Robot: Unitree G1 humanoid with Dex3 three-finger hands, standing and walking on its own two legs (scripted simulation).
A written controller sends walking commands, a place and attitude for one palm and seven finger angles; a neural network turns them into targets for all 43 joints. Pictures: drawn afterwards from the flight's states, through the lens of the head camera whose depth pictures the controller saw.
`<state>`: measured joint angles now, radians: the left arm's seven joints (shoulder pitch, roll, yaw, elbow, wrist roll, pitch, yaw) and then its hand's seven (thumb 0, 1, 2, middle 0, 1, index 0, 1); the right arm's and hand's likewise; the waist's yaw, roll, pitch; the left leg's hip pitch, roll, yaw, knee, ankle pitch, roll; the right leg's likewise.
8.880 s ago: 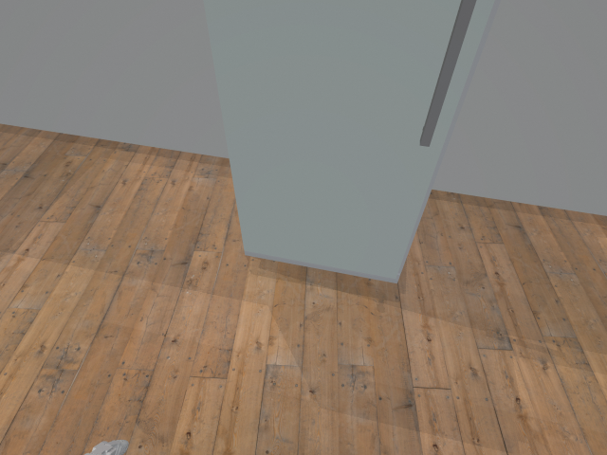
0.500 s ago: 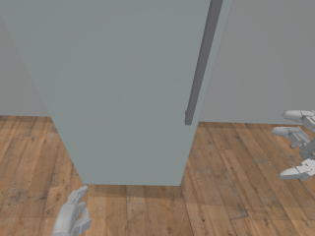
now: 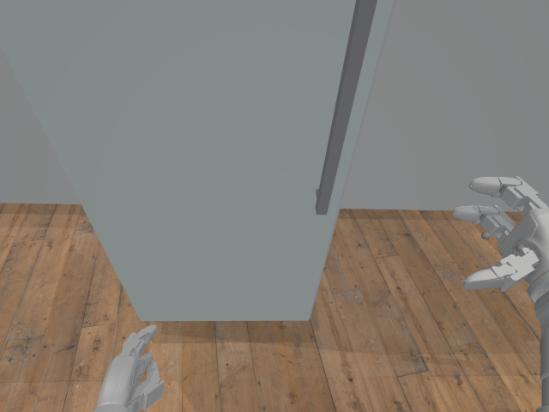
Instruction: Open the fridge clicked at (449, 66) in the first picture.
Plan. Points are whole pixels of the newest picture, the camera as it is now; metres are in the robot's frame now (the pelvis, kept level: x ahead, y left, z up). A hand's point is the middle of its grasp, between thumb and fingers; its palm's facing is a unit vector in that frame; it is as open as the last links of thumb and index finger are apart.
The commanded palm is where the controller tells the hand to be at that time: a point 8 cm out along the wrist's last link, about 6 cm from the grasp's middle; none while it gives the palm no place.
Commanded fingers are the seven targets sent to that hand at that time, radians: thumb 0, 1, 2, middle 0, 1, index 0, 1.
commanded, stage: move the hooked fingers beside the handle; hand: right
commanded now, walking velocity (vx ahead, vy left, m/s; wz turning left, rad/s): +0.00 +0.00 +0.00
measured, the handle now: (337, 117) +0.56 -0.10 +0.18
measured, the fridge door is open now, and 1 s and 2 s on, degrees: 0 0 0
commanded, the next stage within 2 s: none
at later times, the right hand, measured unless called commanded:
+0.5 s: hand (434, 198) +0.37 -0.22 +0.16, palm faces +0.00 +1.00 -0.01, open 14.0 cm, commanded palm +0.35 -0.26 +0.17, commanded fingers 0.00 0.50 -0.30 0.30 1.20 0.30 1.20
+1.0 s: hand (395, 168) +0.44 -0.18 +0.16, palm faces -0.01 +1.00 +0.00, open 14.0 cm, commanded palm +0.42 -0.23 +0.16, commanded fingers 0.00 0.50 -0.30 0.30 1.20 0.30 1.20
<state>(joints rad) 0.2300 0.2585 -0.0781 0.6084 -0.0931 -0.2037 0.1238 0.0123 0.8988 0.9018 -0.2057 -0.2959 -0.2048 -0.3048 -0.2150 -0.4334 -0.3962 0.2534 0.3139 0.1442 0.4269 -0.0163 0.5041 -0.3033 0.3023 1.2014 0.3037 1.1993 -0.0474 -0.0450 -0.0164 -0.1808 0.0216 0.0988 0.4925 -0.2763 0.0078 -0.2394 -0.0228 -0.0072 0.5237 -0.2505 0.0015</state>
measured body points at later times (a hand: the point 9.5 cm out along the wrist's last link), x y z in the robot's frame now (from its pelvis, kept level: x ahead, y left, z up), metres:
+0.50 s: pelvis +0.01 +0.00 +0.00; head +0.00 +0.01 +0.45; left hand +0.16 +0.24 -0.08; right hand +0.37 -0.27 +0.16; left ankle -0.01 +0.11 -0.74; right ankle +0.02 -0.12 -0.74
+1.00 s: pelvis +0.01 +0.00 +0.00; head +0.02 +0.01 +0.45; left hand +0.11 +0.26 -0.11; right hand +0.43 -0.23 +0.16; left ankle -0.01 +0.11 -0.74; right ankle +0.02 -0.12 -0.74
